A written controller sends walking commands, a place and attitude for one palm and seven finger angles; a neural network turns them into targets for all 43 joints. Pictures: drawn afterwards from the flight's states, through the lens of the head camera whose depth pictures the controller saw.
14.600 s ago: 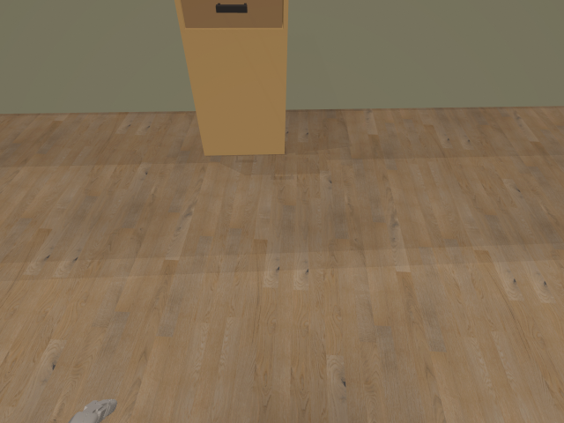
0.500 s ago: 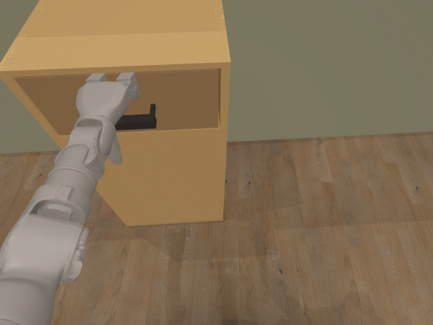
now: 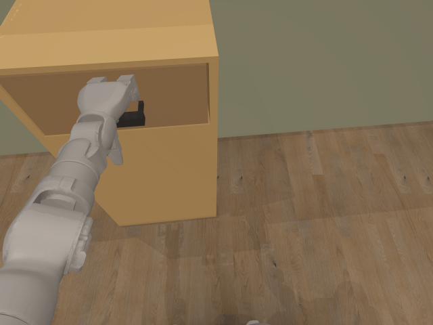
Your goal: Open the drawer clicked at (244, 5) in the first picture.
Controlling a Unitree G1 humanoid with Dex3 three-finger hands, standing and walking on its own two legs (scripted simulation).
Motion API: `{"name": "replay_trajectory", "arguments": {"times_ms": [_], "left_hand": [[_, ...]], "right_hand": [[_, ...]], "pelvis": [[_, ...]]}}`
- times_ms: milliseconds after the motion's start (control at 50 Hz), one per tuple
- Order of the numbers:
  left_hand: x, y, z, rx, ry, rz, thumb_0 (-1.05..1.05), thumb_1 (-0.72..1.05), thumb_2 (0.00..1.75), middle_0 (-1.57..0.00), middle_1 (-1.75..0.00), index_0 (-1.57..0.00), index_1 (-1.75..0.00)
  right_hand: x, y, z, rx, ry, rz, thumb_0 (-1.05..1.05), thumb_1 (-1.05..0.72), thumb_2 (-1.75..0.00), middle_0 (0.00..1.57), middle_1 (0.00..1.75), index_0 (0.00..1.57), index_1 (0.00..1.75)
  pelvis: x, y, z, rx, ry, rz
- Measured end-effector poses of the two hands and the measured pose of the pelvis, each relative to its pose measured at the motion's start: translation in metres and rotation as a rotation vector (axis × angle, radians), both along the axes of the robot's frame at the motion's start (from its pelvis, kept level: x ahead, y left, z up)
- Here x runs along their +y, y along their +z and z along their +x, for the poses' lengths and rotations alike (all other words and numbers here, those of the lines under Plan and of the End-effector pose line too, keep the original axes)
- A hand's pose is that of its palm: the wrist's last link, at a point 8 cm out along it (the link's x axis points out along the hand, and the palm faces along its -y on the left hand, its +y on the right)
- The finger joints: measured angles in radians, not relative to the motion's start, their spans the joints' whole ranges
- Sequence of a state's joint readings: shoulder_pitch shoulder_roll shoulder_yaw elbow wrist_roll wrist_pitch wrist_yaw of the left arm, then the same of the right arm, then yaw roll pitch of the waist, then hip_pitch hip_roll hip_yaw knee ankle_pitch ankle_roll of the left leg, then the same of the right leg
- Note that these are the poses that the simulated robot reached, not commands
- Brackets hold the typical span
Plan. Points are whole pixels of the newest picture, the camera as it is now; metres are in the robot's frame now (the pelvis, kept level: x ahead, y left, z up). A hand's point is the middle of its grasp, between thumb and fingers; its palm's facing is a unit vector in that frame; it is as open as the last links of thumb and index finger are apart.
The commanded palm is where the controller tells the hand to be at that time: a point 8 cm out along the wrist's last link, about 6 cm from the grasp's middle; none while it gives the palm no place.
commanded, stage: lower the fingers behind the handle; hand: left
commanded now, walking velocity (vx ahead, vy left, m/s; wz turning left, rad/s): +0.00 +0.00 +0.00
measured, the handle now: (116, 113) +0.56 +0.18 +0.03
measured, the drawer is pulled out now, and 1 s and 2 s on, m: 0.00 0.00 0.00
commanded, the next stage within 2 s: close the thumb around the handle in 1.46 s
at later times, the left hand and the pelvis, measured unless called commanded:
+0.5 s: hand (116, 118) +0.51 +0.16 +0.06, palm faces -0.06 -0.01 -1.00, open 13.8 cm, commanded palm +0.50 +0.18 +0.09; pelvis -0.01 +0.00 +0.00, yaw +0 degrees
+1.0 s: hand (119, 130) +0.52 +0.17 +0.02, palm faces +0.03 -0.02 -1.00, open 13.5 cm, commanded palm +0.50 +0.17 +0.06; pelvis -0.01 +0.01 -0.02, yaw +0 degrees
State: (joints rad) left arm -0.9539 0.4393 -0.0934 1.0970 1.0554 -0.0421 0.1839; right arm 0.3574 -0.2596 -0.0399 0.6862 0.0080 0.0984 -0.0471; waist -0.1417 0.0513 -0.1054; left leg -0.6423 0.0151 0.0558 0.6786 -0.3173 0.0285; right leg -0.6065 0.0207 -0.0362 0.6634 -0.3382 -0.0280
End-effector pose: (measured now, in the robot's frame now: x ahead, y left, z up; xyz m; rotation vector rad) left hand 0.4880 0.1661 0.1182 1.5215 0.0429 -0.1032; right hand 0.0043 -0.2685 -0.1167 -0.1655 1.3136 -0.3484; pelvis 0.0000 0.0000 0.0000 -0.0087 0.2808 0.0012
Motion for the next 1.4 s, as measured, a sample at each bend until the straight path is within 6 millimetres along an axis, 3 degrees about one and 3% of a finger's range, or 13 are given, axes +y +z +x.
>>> {"name": "replay_trajectory", "arguments": {"times_ms": [200,480,700,800,900,1140,1240,1400], "left_hand": [[0.001,-0.007,0.005,-0.139,0.035,0.004,0.0,-0.49,0.3,-0.38,-1.25,-0.35,-1.25],[-0.005,0.0,0.005,-0.044,0.101,0.035,0.0,-0.49,0.3,-0.34,-1.21,-0.32,-1.24],[0.017,-0.052,-0.003,0.024,0.031,0.023,0.0,-0.49,0.3,-0.32,-1.2,-0.32,-1.21],[0.016,-0.049,0.003,-0.095,-0.006,0.005,0.0,-0.49,0.3,-0.33,-1.21,-0.32,-1.21],[0.01,-0.048,0.005,-0.142,0.051,0.007,0.0,-0.49,0.3,-0.38,-1.25,-0.36,-1.26],[0.002,-0.041,0.004,-0.042,0.134,0.053,0.0,-0.49,0.3,-0.34,-1.21,-0.31,-1.25],[0.008,-0.053,0.001,0.022,0.099,0.056,0.0,-0.49,0.3,-0.33,-1.21,-0.3,-1.23],[0.016,-0.06,-0.002,-0.059,0.035,0.026,0.0,-0.49,0.3,-0.3,-1.2,-0.31,-1.21]], "right_hand": [[0.002,-0.007,-0.019,0.087,-0.007,0.014,0.0,-0.91,-0.9,0.2,0.3,0.2,0.3],[0.004,-0.003,-0.016,0.008,-0.036,0.0,0.0,-0.91,-0.9,0.2,0.3,0.2,0.3],[-0.001,-0.005,-0.047,0.091,-0.021,-0.045,0.0,-0.91,-0.9,0.2,0.3,0.2,0.3],[0.002,-0.01,-0.055,0.152,-0.012,-0.042,0.0,-0.91,-0.9,0.2,0.3,0.2,0.3],[0.01,-0.016,-0.049,0.161,-0.008,-0.002,0.0,-0.91,-0.9,0.2,0.3,0.2,0.3],[0.021,-0.017,-0.025,0.049,-0.013,0.014,0.0,-0.91,-0.9,0.2,0.3,0.2,0.3],[0.016,-0.016,-0.034,0.042,-0.021,-0.013,0.0,-0.91,-0.9,0.2,0.3,0.2,0.3],[0.012,-0.019,-0.058,0.121,-0.02,-0.027,0.0,-0.91,-0.9,0.2,0.3,0.2,0.3]], "pelvis": [[0.002,-0.005,0.003,0.045,0.003,-0.006],[0.0,-0.003,-0.008,0.021,-0.007,-0.004],[0.003,-0.015,-0.015,0.081,-0.002,-0.012],[0.006,-0.022,-0.01,0.111,0.011,-0.022],[0.009,-0.023,-0.005,0.115,0.015,-0.028],[0.01,-0.02,-0.015,0.087,0.007,-0.023],[0.01,-0.023,-0.02,0.089,0.0,-0.022],[0.011,-0.029,-0.02,0.11,0.003,-0.026]]}}
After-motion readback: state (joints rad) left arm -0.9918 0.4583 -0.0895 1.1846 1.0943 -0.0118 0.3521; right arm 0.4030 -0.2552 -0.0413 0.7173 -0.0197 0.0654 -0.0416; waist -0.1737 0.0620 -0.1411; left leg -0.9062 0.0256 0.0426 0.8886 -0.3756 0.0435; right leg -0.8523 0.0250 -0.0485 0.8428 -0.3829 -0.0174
